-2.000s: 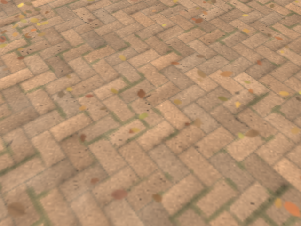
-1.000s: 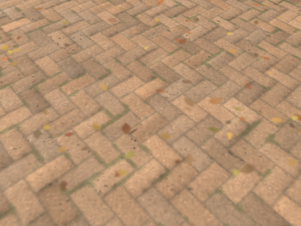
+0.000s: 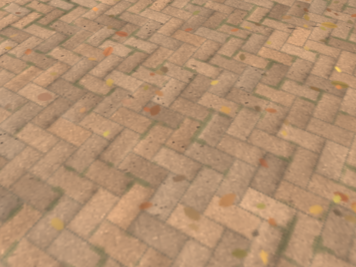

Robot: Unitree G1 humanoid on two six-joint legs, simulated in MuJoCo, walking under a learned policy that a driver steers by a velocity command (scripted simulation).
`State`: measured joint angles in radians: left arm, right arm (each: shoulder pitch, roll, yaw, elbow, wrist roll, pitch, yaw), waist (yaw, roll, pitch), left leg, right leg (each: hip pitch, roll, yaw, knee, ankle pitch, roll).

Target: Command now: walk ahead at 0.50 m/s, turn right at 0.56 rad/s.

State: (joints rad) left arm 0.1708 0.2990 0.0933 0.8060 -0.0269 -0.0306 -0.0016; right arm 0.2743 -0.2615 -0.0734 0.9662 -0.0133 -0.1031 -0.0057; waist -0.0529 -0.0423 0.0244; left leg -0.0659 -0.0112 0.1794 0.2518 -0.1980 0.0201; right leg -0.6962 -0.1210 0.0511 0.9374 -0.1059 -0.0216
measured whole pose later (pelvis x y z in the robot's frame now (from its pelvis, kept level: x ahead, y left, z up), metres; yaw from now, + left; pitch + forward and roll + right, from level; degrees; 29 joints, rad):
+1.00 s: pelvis +0.32 -0.09 -0.01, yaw -11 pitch +2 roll -1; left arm 0.15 0.28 0.07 0.76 -0.01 0.01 0.03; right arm 0.14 -0.30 -0.08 0.76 0.02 0.04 -0.03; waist -0.02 0.03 0.05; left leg -0.40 -0.04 -0.17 0.46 -0.10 -0.03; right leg -0.31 0.06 0.07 0.60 -0.37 0.03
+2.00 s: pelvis +0.53 -0.03 -0.03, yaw +18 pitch +3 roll -1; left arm 0.04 0.28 0.05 0.69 -0.01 -0.11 -0.05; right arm 0.43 -0.31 -0.07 0.77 0.01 -0.03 -0.02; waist -0.07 0.01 0.02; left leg 0.03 -0.01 -0.12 0.47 -0.50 0.03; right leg -0.48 0.02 -0.03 0.51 -0.05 -0.04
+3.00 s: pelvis +1.04 +0.17 -0.01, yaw +15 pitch +2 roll +2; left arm 0.07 0.26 0.02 0.72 -0.02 -0.06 -0.06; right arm 0.36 -0.30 -0.06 0.84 0.01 -0.06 0.00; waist -0.07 -0.04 0.02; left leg 0.09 -0.04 0.10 0.23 -0.35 0.02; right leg -0.58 -0.05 0.00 0.55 -0.01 -0.05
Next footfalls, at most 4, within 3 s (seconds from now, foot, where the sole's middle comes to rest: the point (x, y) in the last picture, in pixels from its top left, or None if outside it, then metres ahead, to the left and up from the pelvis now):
0.22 right None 0.28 -0.15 -0.78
0.68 left None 0.46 0.01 -0.78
1.02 right None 0.33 -0.21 -0.78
1.52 left None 0.34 0.04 -0.78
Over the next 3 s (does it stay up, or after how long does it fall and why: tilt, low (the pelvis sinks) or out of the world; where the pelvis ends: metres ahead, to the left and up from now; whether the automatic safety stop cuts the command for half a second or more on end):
stays up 1.04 0.17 -0.01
